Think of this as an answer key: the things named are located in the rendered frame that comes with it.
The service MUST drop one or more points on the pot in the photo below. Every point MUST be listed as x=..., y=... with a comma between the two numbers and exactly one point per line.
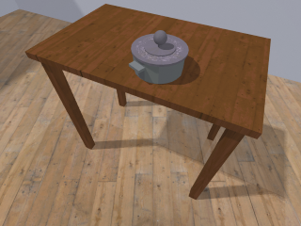
x=157, y=75

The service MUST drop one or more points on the lid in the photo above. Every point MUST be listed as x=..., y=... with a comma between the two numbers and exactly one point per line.
x=146, y=51

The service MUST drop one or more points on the table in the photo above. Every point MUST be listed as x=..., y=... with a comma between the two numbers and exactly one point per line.
x=223, y=80

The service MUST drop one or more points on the knob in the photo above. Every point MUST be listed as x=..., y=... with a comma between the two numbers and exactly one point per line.
x=160, y=37

